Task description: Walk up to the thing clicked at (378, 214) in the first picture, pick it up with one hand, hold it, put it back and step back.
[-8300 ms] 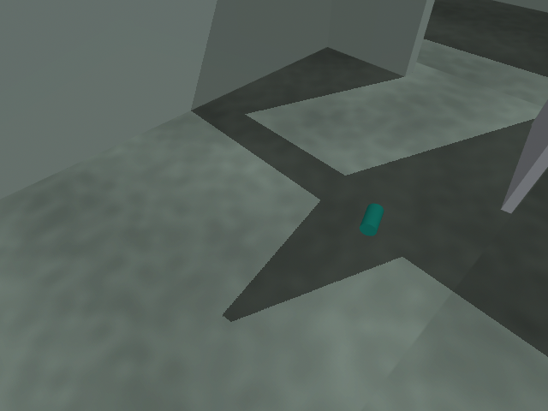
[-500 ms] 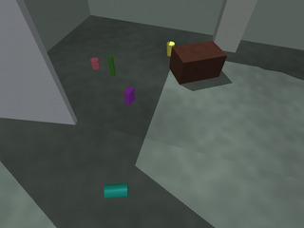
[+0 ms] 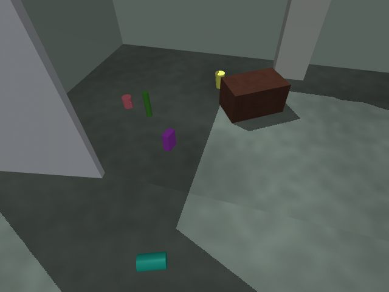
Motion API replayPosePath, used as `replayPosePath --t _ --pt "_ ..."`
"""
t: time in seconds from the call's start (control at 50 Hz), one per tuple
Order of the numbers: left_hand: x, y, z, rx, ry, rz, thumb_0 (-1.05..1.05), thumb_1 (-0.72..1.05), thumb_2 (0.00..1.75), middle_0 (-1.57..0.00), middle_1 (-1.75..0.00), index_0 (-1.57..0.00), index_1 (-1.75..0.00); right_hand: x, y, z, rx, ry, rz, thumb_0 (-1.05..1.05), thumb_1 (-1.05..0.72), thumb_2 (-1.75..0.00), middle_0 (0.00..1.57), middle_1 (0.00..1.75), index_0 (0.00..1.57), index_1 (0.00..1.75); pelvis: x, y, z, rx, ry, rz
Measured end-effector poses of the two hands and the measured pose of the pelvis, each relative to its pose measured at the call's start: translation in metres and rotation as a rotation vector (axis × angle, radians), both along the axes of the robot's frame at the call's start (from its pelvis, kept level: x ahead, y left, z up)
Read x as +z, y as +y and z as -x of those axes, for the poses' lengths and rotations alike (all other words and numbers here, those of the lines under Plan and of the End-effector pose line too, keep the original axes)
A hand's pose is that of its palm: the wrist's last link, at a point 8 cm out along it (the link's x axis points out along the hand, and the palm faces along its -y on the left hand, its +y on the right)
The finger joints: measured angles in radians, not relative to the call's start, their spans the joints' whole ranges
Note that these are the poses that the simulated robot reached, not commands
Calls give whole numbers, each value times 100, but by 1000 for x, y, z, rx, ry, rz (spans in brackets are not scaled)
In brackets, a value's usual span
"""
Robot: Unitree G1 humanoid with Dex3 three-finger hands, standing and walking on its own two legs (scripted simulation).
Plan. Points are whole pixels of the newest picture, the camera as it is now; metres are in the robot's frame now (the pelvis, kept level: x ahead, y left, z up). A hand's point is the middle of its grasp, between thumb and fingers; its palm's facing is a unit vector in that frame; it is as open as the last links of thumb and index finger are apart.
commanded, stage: walk up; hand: left
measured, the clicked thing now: (152, 261) +0.44 +0.24 -0.74
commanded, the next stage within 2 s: stand in 0.28 s
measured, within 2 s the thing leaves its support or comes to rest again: neither
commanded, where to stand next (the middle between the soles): +0.02 +0.00 m, yaw +2 degrees
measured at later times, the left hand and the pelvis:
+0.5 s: hand out of the picture +0.09 +0.26 -0.15, palm faces -0.02 -0.94 -0.33, open 7.4 cm; pelvis +0.00 +0.01 +0.01, yaw +0 degrees
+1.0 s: hand out of the picture +0.07 +0.26 -0.15, palm faces -0.01 -0.94 -0.34, open 7.4 cm; pelvis +0.00 +0.01 +0.01, yaw +1 degrees
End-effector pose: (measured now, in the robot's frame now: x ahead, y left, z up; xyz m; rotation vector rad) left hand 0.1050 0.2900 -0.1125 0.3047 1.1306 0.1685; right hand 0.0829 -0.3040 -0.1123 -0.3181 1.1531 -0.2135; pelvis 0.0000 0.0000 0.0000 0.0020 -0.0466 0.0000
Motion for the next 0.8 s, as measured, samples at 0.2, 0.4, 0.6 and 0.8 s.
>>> replayPosePath --t 0.2,0.4,0.6,0.8 --pt "-5 4 19 25 79 2 1 90 90 -21 -29 -20 -30 0 -2 18 -23 72 7 1 -90 -90 20 30 21 30 3 1 -5 -6 9 2" --pt "-3 10 20 31 93 -6 1 90 90 -21 -29 -20 -30 -1 8 16 -35 90 -7 1 -90 -90 20 30 21 30 6 5 -6 -1 7 2" --pt "2 13 20 30 67 -13 1 90 90 -21 -29 -20 -30 0 18 2 -5 57 -26 1 -90 -90 20 30 21 30 7 7 1 7 12 0" --pt "0 16 37 48 110 -16 1 90 90 -21 -29 -20 -30 -2 19 3 3 84 -28 1 -90 -90 20 30 21 30 8 8 -1 13 22 0"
